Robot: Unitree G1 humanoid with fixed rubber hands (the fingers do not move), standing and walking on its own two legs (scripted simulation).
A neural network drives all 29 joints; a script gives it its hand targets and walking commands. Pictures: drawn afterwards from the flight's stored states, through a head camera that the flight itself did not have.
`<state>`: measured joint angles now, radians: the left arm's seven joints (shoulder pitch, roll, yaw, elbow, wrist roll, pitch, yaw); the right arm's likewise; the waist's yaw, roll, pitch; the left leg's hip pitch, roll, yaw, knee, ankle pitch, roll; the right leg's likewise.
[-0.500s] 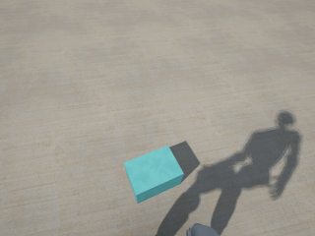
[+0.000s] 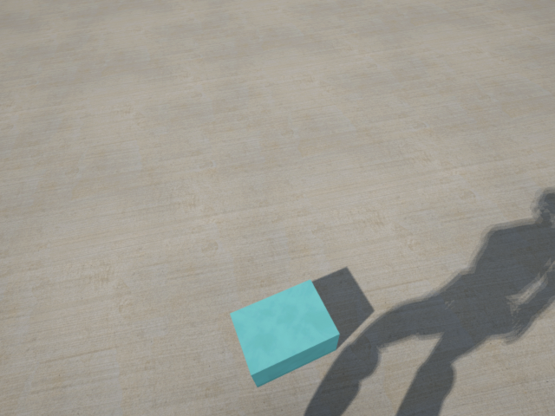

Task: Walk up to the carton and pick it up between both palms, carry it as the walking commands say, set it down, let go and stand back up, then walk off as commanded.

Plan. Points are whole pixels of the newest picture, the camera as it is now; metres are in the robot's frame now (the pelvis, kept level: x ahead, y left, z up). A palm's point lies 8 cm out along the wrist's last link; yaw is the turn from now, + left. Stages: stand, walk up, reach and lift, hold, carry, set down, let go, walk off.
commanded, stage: walk up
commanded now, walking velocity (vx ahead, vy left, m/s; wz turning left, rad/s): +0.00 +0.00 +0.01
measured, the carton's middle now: (284, 332) +0.47 +0.04 -0.69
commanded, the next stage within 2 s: none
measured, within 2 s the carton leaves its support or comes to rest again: neither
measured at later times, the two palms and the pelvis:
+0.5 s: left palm out of the picture +0.06 +0.23 -0.13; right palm out of the picture -0.01 -0.26 -0.15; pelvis -0.01 -0.03 +0.00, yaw +2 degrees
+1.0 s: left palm out of the picture -0.07 +0.09 -0.13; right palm (484, 371) +0.21 -0.30 -0.15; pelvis +0.08 -0.09 -0.01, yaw +19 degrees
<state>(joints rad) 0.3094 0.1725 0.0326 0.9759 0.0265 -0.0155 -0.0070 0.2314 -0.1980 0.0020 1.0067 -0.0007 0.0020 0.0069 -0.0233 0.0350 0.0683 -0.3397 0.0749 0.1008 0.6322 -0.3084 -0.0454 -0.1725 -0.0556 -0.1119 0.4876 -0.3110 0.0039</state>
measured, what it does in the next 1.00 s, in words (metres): steps to the right, turning left: left foot, then right foot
